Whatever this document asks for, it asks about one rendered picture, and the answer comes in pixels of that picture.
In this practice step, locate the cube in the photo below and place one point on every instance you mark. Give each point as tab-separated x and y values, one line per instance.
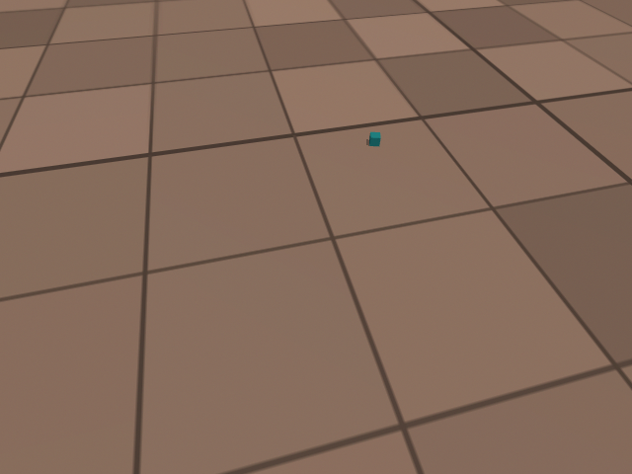
374	139

